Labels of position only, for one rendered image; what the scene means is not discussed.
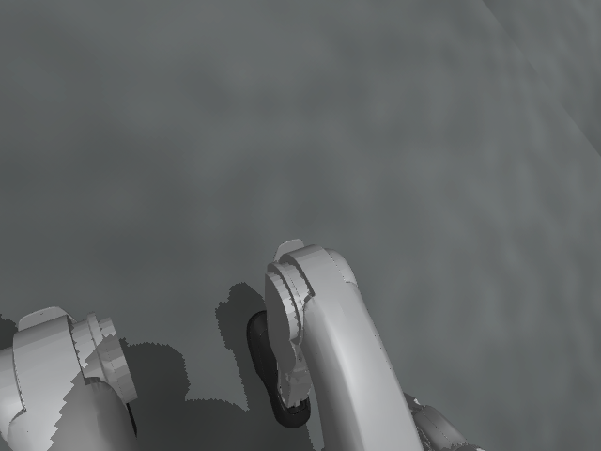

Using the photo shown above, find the right robot foot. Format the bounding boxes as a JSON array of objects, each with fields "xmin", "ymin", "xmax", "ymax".
[{"xmin": 246, "ymin": 310, "xmax": 311, "ymax": 428}]

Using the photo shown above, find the right robot hand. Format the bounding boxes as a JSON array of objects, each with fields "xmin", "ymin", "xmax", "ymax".
[{"xmin": 403, "ymin": 392, "xmax": 469, "ymax": 451}]

